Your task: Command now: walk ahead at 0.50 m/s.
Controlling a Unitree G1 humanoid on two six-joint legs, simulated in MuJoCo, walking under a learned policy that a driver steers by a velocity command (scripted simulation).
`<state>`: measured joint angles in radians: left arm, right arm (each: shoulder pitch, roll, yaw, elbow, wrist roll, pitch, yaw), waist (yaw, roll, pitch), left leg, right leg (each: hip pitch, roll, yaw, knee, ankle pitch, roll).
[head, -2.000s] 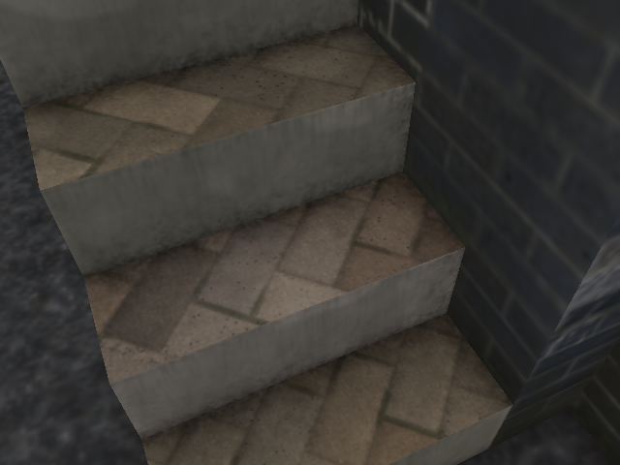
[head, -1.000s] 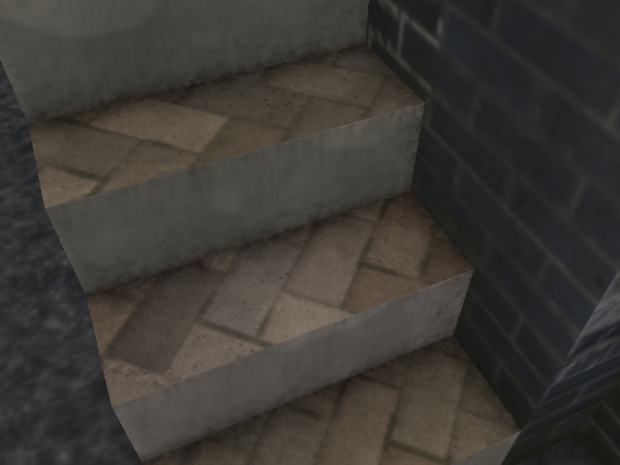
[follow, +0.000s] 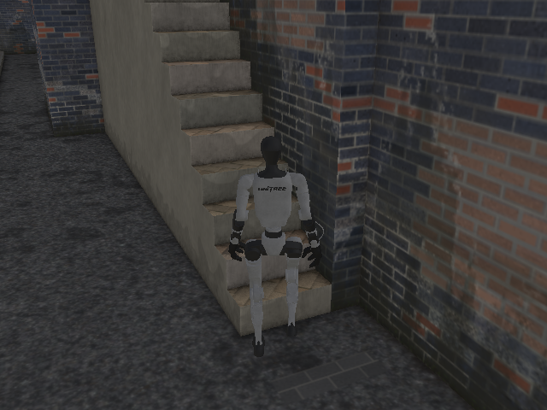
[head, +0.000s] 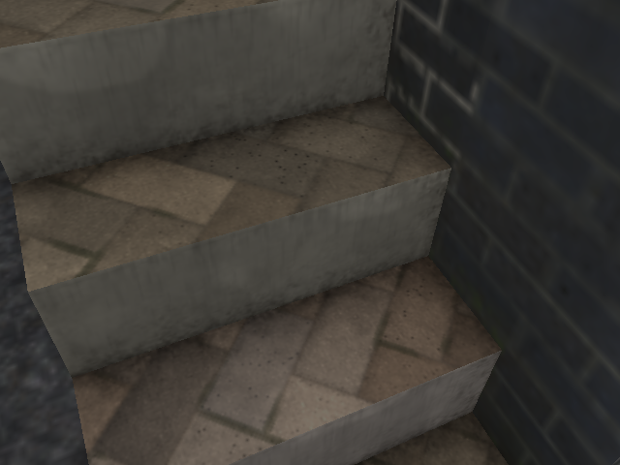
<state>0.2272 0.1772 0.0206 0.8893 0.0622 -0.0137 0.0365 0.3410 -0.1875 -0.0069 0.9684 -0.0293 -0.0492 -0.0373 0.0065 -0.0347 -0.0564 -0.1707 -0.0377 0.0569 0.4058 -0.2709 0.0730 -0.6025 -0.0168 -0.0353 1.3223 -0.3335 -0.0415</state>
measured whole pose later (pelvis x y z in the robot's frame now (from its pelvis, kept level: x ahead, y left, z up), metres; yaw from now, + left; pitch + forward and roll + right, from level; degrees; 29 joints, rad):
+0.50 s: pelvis +0.09 -0.04 +0.00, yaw +7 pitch +1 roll +1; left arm 0.37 0.21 0.02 0.91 0.07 0.01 0.10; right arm -0.07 -0.17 -0.02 0.54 -0.05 0.03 -0.01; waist 0.00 0.05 0.03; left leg -1.08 -0.14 -0.07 2.43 -0.53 0.04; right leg -0.25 -0.12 -0.14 0.51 -0.26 0.04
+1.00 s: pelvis +0.16 +0.03 +0.18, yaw +22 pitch +0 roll -1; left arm -0.01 0.10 -0.03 0.49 0.04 0.04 0.03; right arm 0.37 -0.22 -0.03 0.73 -0.04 -0.02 -0.03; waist -0.05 0.00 0.02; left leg -0.45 -0.12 -0.17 0.81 -0.36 0.07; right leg -0.94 0.05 0.02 1.88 -0.18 0.02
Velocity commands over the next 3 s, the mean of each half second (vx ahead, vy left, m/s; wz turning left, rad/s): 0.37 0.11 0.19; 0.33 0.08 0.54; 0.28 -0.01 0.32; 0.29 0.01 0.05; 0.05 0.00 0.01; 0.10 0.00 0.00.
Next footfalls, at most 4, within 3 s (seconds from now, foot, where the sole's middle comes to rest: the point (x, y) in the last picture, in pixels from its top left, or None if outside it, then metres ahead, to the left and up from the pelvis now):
0.30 right None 0.15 -0.18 -0.78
0.68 left None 0.20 0.15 -0.56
1.28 right None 0.37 -0.09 -0.56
1.80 left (202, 406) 0.47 0.19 -0.35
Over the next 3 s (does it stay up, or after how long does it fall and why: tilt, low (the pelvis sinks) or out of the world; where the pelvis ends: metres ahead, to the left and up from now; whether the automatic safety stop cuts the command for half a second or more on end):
stays up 0.52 0.01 0.40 its command is cut before an obstacle after 0.3 s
